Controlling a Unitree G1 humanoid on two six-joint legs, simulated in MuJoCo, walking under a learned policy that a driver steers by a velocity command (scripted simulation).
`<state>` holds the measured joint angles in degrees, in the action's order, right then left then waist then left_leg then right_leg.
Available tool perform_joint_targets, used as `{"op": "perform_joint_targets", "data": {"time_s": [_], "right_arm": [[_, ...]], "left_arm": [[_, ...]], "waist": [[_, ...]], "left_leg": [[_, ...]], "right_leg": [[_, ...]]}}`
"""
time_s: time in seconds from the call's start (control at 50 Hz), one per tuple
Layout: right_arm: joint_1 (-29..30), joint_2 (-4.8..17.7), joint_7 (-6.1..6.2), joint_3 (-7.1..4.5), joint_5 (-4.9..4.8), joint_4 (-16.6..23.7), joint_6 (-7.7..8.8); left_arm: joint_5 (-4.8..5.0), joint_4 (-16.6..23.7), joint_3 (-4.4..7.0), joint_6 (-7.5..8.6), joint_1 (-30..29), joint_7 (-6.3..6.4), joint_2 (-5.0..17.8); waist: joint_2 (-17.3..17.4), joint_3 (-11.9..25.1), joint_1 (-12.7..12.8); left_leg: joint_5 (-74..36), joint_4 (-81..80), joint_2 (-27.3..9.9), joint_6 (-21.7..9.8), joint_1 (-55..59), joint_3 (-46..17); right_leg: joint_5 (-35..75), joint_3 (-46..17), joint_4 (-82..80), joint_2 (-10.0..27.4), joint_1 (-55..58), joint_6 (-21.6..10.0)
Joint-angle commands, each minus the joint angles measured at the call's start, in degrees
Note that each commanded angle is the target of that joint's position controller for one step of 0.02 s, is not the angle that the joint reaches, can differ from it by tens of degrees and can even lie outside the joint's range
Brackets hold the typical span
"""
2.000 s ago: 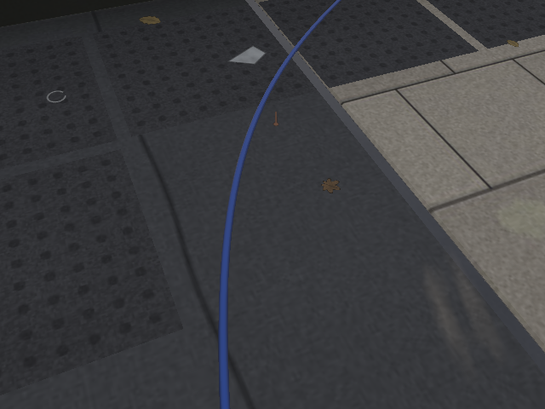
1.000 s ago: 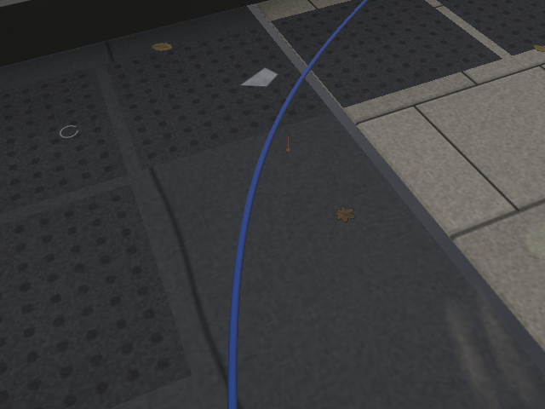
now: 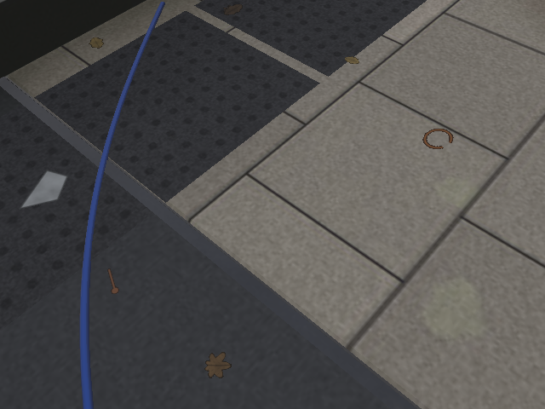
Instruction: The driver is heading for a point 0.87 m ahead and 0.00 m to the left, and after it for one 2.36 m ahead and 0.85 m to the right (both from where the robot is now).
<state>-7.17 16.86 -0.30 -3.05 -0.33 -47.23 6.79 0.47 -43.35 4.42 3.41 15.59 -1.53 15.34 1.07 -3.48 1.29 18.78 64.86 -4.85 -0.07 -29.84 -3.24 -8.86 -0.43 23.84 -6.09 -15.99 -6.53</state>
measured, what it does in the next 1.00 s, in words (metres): walks ahead: left foot, then right foot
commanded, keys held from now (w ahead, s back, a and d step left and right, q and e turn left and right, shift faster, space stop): w+e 0.32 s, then w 0.42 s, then w+q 0.26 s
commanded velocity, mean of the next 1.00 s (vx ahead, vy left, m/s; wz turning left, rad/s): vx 0.50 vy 0.00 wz -0.26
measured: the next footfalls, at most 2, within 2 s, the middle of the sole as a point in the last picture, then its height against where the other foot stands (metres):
left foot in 0.30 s outside the picture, level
right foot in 0.80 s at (378, 365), level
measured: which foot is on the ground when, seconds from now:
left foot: up 0.00-0.28, down 0.30-0.82, up 0.84-1.00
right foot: down 0.00-0.32, up 0.34-0.78, down 0.80-1.00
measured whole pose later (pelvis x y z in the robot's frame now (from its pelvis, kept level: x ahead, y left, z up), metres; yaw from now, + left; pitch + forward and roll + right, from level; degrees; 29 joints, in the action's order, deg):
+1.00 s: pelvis +0.53 -0.09 +0.00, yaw -12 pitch +1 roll -1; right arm -14.2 18.1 -0.5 -3.4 -1.8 -49.1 2.8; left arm -0.7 -41.8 3.3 5.2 15.5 -1.1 14.6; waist 3.0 -1.0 0.5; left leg 15.1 64.4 -5.1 0.0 -33.1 -3.1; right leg -10.2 6.6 20.8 -0.9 -11.7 -2.9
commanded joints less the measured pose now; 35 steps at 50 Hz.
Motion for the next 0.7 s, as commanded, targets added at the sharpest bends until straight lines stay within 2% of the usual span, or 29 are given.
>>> {"op": "perform_joint_targets", "data": {"time_s": [0.02, 0.1, 0.14, 0.18, 0.24, 0.26, 0.28, 0.3, 0.32, 0.34, 0.36, 0.38, 0.4, 0.42, 0.44, 0.48, 0.54, 0.58, 0.64, 0.7], "right_arm": [[-1.3, 4.5, 0.35, -1.31, 1.25, 3.3, -0.78], [7.7, 2.7, 0.18, -0.42, 1.00, 6.0, -0.70], [10.9, 2.6, -0.20, -0.25, 0.42, 7.3, -0.45], [12.7, 3.7, -0.54, -0.49, -0.03, 8.4, -0.08], [12.0, 5.9, -1.16, -1.27, -0.14, 8.9, 0.84], [10.4, 6.6, -1.21, -1.60, -0.19, 8.5, 1.18], [6.3, 7.3, -1.08, -2.15, -0.10, 7.4, 1.53], [0.0, 9.1, -0.77, -3.05, 0.57, 6.1, 1.88], [-9.3, 12.3, -0.27, -3.87, 1.19, 5.4, 1.78], [-13.5, 15.5, -0.74, -4.73, 1.37, 2.9, 0.87], [-11.9, 9.6, -1.15, -3.42, -0.11, 3.9, 0.69], [-9.7, 6.2, -1.01, -2.54, -0.26, 4.3, 0.33], [-7.0, 5.5, -1.09, -2.08, 0.42, 4.5, -0.04], [-5.7, 4.7, -1.12, -1.78, 0.88, 4.0, -0.23], [-5.2, 4.3, -1.00, -1.48, 1.36, 3.6, -0.09], [-5.8, 3.8, -0.96, -1.40, 0.68, 2.5, 0.22], [-7.1, 6.8, -0.70, -2.11, -0.16, 1.3, 0.30], [-7.7, 7.9, -0.51, -2.28, -0.43, 0.8, -0.18], [-10.1, 8.9, -0.47, -2.20, -0.98, -0.4, -0.92], [-13.1, 9.6, -0.54, -2.18, -1.41, -1.9, -1.79]], "left_arm": [[0.30, 4.8, 2.06, 1.35, -0.9, 1.18, 8.8], [0.59, 4.3, 2.41, 0.65, 2.3, 2.32, 9.9], [0.63, 3.7, 2.50, 0.45, 4.1, 2.31, 10.1], [0.89, 3.0, 2.50, 0.26, 5.6, 2.32, 9.9], [0.89, 2.9, 2.46, -0.37, 6.0, 2.85, 9.4], [0.77, 3.0, 2.51, -0.65, 5.5, 2.99, 9.5], [0.71, 3.4, 2.29, -0.92, 4.6, 3.03, 8.9], [0.46, 4.1, 1.49, -0.92, 3.9, 2.87, 6.8], [-0.61, 5.5, 0.22, -0.81, 4.3, 2.73, 3.8], [1.49, 6.6, -0.58, -0.27, 13.4, 2.60, 1.1], [2.10, 4.5, 0.20, -0.27, 13.1, 2.88, 7.0], [1.66, 4.9, 0.85, -0.42, 7.0, 2.81, 9.5], [0.97, 5.6, 0.75, -0.48, 3.5, 2.93, 8.9], [0.17, 6.5, 0.76, -0.20, 0.8, 2.78, 8.0], [0.44, 6.9, 0.68, -0.13, 1.0, 2.41, 6.9], [0.77, 6.9, 0.20, -0.26, 1.5, 2.02, 4.9], [-0.14, 8.9, -0.83, -0.05, -3.0, 1.76, 3.2], [-0.11, 9.6, -1.40, 0.46, -6.0, 1.29, 2.5], [0.36, 10.7, -1.74, 0.98, -11.2, 0.58, 2.3], [0.82, 12.3, -1.53, 1.13, -15.1, -0.06, 3.2]], "waist": [[-1.4, 5.2, -2.4], [-4.4, 3.2, 0.8], [-5.6, 2.9, 2.3], [-6.3, 2.8, 2.9], [-7.5, 3.1, 1.9], [-8.5, 3.5, 0.9], [-9.1, 4.8, -1.3], [-8.2, 9.5, -4.4], [-1.6, 18.3, -7.8], [19.9, 23.6, -3.1], [12.3, 18.9, -4.5], [6.6, 11.8, -5.9], [2.2, 7.7, -5.0], [1.4, 4.5, -4.3], [3.4, 4.0, -2.8], [4.8, 4.2, -1.9], [3.3, 3.3, -2.4], [2.9, 3.1, -3.4], [3.2, 2.2, -5.4], [3.9, 1.2, -6.2]], "left_leg": [[-5.6, -7.7, -1.4, 2.5, -5.2, -0.4], [-20.7, -26.2, 2.0, 3.8, -2.8, 0.5], [-25.1, -31.6, 3.6, 3.5, -0.1, 0.9], [-25.0, -34.4, 4.1, 2.9, 0.5, -0.3], [-19.4, -37.6, 4.4, 1.2, 1.6, -1.7], [-16.5, -38.0, 4.6, 0.4, 3.6, -1.4], [-15.9, -39.9, 5.1, -0.8, 8.9, -0.2], [-16.1, -40.1, 2.8, -3.0, 19.5, -1.4], [-12.7, -38.7, -7.4, -6.4, 35.1, -11.5], [0.9, -44.9, -18.5, -15.6, 51.4, -39.3], [12.8, -47.7, -18.0, -14.1, 48.8, -41.8], [11.1, -48.4, -15.6, -11.8, 41.7, -32.5], [3.6, -49.3, -13.2, -10.9, 34.2, -25.7], [-2.5, -50.7, -11.3, -11.2, 28.5, -21.4], [-6.9, -51.7, -9.9, -11.3, 25.2, -17.8], [-11.9, -53.5, -8.3, -12.0, 23.5, -12.8], [-18.5, -56.0, -9.1, -13.6, 23.2, -8.9], [-20.4, -56.7, -7.9, -12.8, 23.0, -5.2], [-21.4, -56.2, -6.4, -11.1, 22.8, -1.2], [-21.3, -54.7, -8.5, -10.2, 26.3, -1.7]], "right_leg": [[16.9, -16.7, -11.7, 15.0, 5.3, -11.0], [10.8, -12.7, -11.0, 10.9, 2.1, -7.2], [7.0, -13.7, -10.5, 10.9, 1.5, -5.7], [5.0, -16.4, -8.5, 12.1, 3.9, -5.3], [4.5, -21.5, -3.4, 14.3, 9.2, -4.6], [6.0, -22.8, -1.5, 14.6, 10.0, -4.2], [8.7, -22.8, 1.6, 13.4, 9.8, -3.3], [11.1, -20.7, 9.6, 10.3, 7.4, -1.5], [1.1, -15.5, 25.9, 6.2, -0.7, 0.9], [-25.6, -9.7, 43.2, -0.5, -21.6, 4.6], [-23.8, -11.8, 50.1, 4.1, -28.0, 5.0], [-18.2, -10.6, 51.2, 5.7, -29.2, 5.2], [-14.5, -8.6, 49.9, 7.5, -27.1, 5.4], [-12.0, -8.6, 47.1, 8.9, -26.0, 5.2], [-10.7, -8.4, 45.0, 10.2, -23.3, 5.0], [-10.6, -6.6, 40.2, 11.0, -21.8, 5.1], [-6.0, -4.2, 30.8, 12.4, -23.3, 6.2], [0.3, -2.7, 23.5, 12.4, -21.7, 6.4], [7.3, -0.2, 14.4, 10.7, -17.6, 6.4], [6.7, 0.3, 9.8, 9.6, -16.5, 5.4]]}}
